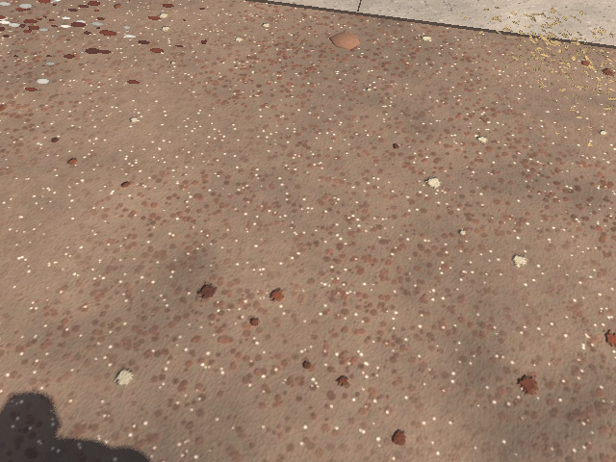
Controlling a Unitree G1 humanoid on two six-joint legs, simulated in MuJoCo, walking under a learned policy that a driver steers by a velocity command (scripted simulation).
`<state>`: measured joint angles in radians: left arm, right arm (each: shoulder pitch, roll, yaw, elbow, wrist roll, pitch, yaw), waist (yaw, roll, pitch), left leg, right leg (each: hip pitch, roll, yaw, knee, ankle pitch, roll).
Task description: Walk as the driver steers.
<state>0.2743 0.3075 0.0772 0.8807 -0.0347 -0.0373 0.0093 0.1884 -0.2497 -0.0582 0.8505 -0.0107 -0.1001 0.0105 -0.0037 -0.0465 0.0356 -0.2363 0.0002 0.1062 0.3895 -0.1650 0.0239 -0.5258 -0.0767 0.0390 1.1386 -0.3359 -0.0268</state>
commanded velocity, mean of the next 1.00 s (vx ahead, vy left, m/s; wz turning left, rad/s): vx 0.50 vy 0.00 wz -0.39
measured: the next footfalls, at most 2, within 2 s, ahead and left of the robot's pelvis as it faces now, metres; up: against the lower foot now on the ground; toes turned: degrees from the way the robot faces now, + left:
right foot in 0.32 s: +0.32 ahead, -0.17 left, +0.00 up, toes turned -15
left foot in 0.86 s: +0.69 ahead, -0.09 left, +0.00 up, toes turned -22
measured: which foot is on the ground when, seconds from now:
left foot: down 0.00-0.32, up 0.34-0.84, down 0.86-1.00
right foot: up 0.00-0.30, down 0.32-0.88, up 0.90-1.00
